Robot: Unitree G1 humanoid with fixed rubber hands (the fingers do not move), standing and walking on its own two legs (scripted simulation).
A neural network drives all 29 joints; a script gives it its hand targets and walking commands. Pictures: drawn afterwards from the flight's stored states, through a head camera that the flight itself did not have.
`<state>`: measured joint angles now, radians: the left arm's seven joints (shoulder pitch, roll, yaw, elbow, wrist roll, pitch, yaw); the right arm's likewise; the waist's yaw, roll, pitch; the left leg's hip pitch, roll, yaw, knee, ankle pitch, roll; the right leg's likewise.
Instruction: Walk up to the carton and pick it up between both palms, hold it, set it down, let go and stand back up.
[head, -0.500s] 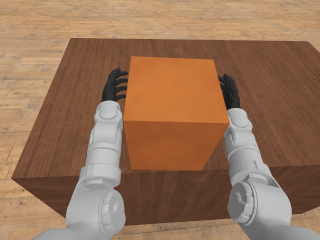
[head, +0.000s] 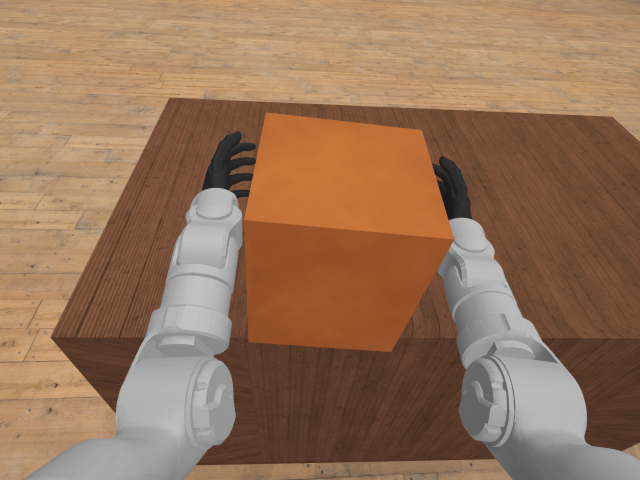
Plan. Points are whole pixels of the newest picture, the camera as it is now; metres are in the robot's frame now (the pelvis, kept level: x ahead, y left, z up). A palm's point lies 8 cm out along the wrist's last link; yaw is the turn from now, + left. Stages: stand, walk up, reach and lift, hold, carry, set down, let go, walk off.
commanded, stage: reach and lift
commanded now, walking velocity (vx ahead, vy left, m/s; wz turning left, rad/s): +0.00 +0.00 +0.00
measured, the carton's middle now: (332, 239) +0.40 -0.02 +0.09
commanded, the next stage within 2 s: none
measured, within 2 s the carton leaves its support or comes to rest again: neither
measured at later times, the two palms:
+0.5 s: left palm (202, 171) +0.40 +0.14 +0.20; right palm (450, 197) +0.39 -0.16 +0.18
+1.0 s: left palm (176, 146) +0.38 +0.16 +0.24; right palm (449, 173) +0.38 -0.14 +0.22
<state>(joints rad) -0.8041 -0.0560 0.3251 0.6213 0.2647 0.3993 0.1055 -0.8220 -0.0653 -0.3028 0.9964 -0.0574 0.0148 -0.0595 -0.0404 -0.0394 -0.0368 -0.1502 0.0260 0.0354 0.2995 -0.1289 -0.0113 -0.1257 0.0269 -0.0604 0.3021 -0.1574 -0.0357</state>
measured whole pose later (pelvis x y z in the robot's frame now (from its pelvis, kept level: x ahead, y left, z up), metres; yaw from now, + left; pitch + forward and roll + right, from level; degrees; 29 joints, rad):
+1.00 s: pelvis +0.00 +0.02 +0.00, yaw +1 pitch -7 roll -1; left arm -0.86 0.01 0.31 0.40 0.29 0.70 0.04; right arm -0.90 -0.11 -0.09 0.85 0.20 0.27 -0.16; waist -0.09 -0.05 -0.02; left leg -0.05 0.01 0.02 0.34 -0.16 0.01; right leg 0.01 0.01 -0.07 0.28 -0.16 -0.01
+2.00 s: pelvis +0.01 +0.01 +0.00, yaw +0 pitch -7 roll -1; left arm -0.97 0.08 0.34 0.40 0.28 0.87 -0.02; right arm -1.05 -0.17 0.02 0.81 0.36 0.50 -0.25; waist -0.09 -0.02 -0.10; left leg -0.06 0.02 0.03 0.36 -0.19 0.00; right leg 0.01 0.03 -0.06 0.28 -0.17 -0.02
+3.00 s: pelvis +0.00 +0.00 +0.00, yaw +0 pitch -4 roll -1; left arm -1.10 0.13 0.35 0.56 0.25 0.89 -0.03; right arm -1.20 -0.21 0.04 0.93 0.41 0.60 -0.27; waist -0.07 0.00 -0.18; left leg -0.12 0.04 0.02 0.37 -0.18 -0.01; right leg -0.05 0.04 -0.07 0.28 -0.17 -0.03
